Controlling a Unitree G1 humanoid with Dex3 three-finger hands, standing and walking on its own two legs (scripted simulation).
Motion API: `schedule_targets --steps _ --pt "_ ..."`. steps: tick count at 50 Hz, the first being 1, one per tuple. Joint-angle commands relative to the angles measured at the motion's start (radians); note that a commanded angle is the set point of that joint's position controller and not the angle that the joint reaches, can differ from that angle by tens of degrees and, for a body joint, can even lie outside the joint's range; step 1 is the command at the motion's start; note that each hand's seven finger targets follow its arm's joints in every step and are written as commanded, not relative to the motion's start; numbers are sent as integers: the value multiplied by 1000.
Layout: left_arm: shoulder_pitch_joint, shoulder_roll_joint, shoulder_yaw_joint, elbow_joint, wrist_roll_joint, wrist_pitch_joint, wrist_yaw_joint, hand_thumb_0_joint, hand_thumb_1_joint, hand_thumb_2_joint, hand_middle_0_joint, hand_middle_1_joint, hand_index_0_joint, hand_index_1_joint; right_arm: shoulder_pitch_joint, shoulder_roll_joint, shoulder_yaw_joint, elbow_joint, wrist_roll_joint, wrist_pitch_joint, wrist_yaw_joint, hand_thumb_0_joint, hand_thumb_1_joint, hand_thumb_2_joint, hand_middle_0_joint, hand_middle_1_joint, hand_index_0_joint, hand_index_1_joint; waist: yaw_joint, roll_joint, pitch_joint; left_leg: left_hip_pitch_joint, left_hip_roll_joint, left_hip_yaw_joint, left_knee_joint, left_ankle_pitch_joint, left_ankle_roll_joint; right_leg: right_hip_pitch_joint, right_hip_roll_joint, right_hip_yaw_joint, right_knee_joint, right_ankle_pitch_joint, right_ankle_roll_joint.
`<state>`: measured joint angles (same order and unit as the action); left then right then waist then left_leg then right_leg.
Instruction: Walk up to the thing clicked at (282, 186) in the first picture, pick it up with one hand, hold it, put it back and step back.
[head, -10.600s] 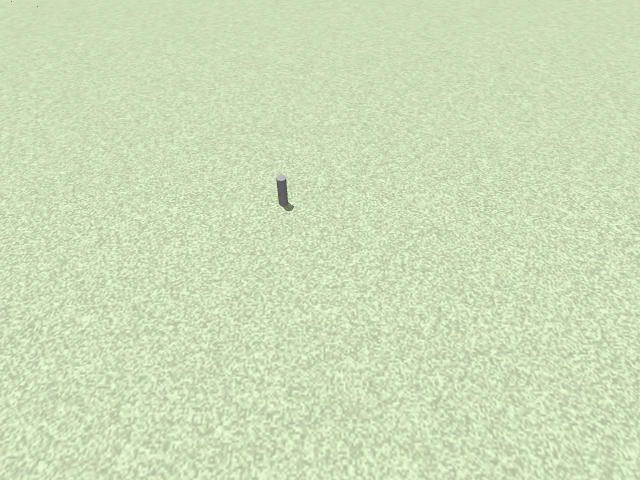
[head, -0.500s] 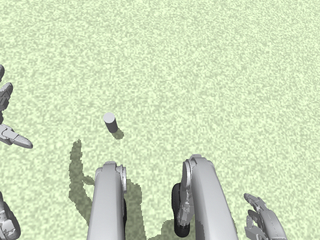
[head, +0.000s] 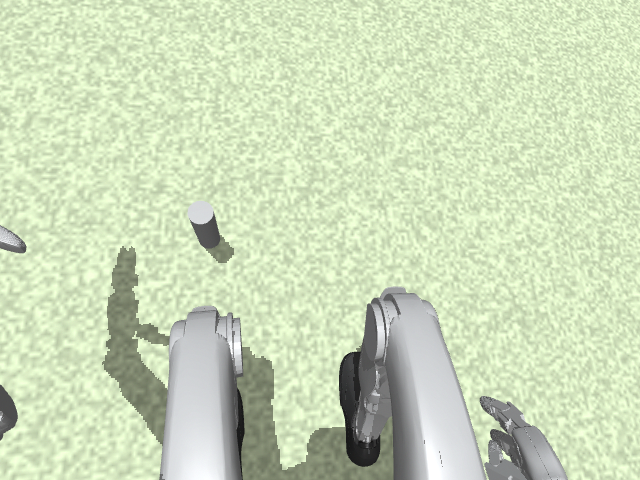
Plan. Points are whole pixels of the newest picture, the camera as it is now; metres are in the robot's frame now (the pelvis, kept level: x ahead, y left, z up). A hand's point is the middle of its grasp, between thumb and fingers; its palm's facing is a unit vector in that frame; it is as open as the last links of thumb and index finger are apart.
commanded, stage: go down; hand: left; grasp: from the side
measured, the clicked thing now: (205, 226) +0.51 +0.16 -0.33
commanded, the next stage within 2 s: approach in 0.44 s
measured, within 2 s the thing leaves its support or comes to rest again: neither
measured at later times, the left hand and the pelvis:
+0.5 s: hand out of the picture +0.47 +0.34 -0.02, palm faces -0.02 -1.00 -0.09, open 17.1 cm; pelvis +0.00 +0.00 -0.02, yaw -1 degrees
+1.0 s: hand (105, 214) +0.47 +0.28 -0.17, palm faces -0.06 -1.00 +0.03, open 17.0 cm; pelvis -0.01 +0.00 -0.07, yaw -4 degrees
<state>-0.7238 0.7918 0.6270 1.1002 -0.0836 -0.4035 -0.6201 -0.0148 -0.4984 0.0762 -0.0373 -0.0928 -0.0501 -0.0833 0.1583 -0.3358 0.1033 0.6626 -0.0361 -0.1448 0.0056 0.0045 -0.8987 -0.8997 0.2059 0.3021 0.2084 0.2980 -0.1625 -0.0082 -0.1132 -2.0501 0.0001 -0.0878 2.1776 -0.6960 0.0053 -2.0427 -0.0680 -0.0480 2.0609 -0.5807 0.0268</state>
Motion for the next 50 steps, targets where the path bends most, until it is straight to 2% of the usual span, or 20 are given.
schedule_targets --steps 1,9,11,15,19,21,25,26,27,28,30,33,34,38,41,43,45,46,49,50 --pt "-299 374 47 -188 -37 -64 -9 0 -485 86 -36 -96 -41 -83 137 -243 -86 -48 4 -25 -23 0 -887 -896 200 299 200 299 15 232 -598 388 -6 25 -315 47 23 312 26 -32 -179 11 -60" --pt "-316 408 67 -176 -42 -59 -34 0 -484 81 -41 -102 -46 -87 161 -257 -72 -36 -1 -20 -20 0 -894 -898 200 299 200 299 10 266 -635 412 -9 27 -259 186 17 316 24 -40 -133 111 -66" --pt "-336 407 58 -182 -41 -62 -39 0 -465 90 -38 -108 -44 -92 156 -259 -72 -39 -2 -17 -20 0 -891 -898 200 299 200 299 5 270 -622 409 -7 22 -261 156 18 289 24 -42 -129 85 -66" --pt "-313 450 89 -173 -38 -60 -41 0 -454 87 -41 -104 -46 -89 150 -272 -70 -45 -2 -13 -20 0 -887 -897 200 299 200 299 17 284 -615 402 -7 17 -263 128 17 278 24 -47 -121 68 -65" --pt "-334 413 60 -165 -45 -53 -51 0 -456 94 -42 -112 -46 -97 160 -265 -61 -34 -4 -9 -16 0 -891 -898 200 299 200 299 -8 265 -604 368 -9 21 -244 136 21 288 27 -50 -121 71 -63" --pt "-339 458 81 -176 -41 -56 -50 0 -438 94 -40 -107 -45 -93 152 -271 -64 -42 -4 -10 -18 0 -886 -897 200 299 200 299 -1 259 -600 354 -9 25 -237 103 25 280 27 -47 -129 43 -61" --pt "-356 443 61 -184 -40 -57 -54 0 -443 103 -38 -119 -45 -102 156 -273 -59 -41 -5 -10 -17 0 -884 -897 200 299 200 299 -10 287 -590 369 -6 13 -245 103 19 257 28 -55 -114 46 -64" --pt "-346 453 75 -183 -44 -56 -54 0 -436 97 -38 -114 -46 -96 144 -282 -57 -48 -6 -9 -17 0 -882 -896 200 299 200 299 0 315 -593 405 -3 0 -250 127 14 238 26 -60 -95 69 -66" --pt "-361 455 65 -186 -41 -57 -59 0 -421 144 -57 -161 -48 -161 143 -285 -58 -48 -5 -8 -19 0 -896 -897 201 300 200 300 -5 321 -594 417 -1 -10 -255 116 12 212 26 -61 -91 60 -68" --pt "-357 451 58 -173 -40 -57 -61 0 -445 64 -64 -81 -53 -81 148 -281 -55 -43 -6 -7 -18 0 -873 -892 199 300 199 300 -12 322 -585 411 -1 -7 -245 120 13 217 26 -60 -91 63 -67" --pt "-332 427 64 -143 -51 -66 -68 0 -442 26 -61 -81 -54 -77 148 -284 -46 -45 -9 -7 -15 0 -885 -895 199 300 199 300 -28 306 -561 392 -2 -15 -230 163 9 213 26 -67 -75 93 -67" --pt "-303 336 35 -53 -88 -97 -83 0 -453 19 -63 -83 -57 -77 134 -283 -28 -54 -11 -16 -8 0 -887 -895 199 300 199 300 -61 236 -482 325 -3 -20 -196 144 16 198 32 -76 -74 81 -62" --pt "-319 356 44 -67 -94 -116 -84 0 -443 23 -61 -79 -54 -74 117 -289 -22 -67 -15 -19 -7 0 -884 -895 199 300 199 300 -64 226 -470 304 -2 -22 -182 136 18 195 33 -78 -67 76 -61" --pt "-308 308 2 29 -105 -176 -73 0 -447 33 -56 -93 -54 -84 99 -290 3 -69 -31 -25 2 0 -877 -892 199 300 199 300 -82 197 -428 247 0 -14 -139 66 22 193 40 -84 -57 28 -54" --pt "-331 350 13 53 -94 -222 -40 0 -433 40 -51 -86 -49 -78 82 -303 23 -77 -49 -21 11 0 -872 -891 199 300 199 300 -82 201 -417 225 3 -16 -112 35 20 189 46 -95 -37 6 -51" --pt "-335 341 -1 70 -87 -255 -21 0 -426 57 -43 -87 -40 -80 69 -310 45 -83 -63 -15 20 0 -872 -892 199 300 199 300 -95 234 -419 245 6 -25 -98 56 13 192 46 -108 -15 25 -52" --pt "-368 409 33 26 -72 -306 6 0 -425 71 -38 -89 -33 -85 60 -322 57 -82 -82 -7 25 0 -878 -895 199 300 199 300 -94 269 -474 282 10 -25 -72 120 6 225 48 -113 11 76 -52" --pt "-383 419 28 15 -66 -331 17 0 -432 69 -41 -89 -34 -85 54 -321 69 -79 -91 -1 28 0 -887 -897 199 300 199 300 -97 300 -491 298 12 -25 -62 142 1 241 48 -114 25 88 -53" --pt "-367 394 14 52 -58 -397 49 0 -439 92 -36 -100 -26 -99 25 -331 102 -71 -122 16 38 0 -896 -900 199 300 199 300 -124 341 -479 326 18 -35 -29 165 -8 243 54 -129 50 109 -51" --pt "-378 415 19 34 -53 -419 59 0 -448 96 -35 -101 -25 -101 14 -339 111 -65 -132 21 39 0 -895 -901 199 300 199 300 -123 359 -475 343 21 -43 -28 175 -13 236 56 -135 61 114 -53"
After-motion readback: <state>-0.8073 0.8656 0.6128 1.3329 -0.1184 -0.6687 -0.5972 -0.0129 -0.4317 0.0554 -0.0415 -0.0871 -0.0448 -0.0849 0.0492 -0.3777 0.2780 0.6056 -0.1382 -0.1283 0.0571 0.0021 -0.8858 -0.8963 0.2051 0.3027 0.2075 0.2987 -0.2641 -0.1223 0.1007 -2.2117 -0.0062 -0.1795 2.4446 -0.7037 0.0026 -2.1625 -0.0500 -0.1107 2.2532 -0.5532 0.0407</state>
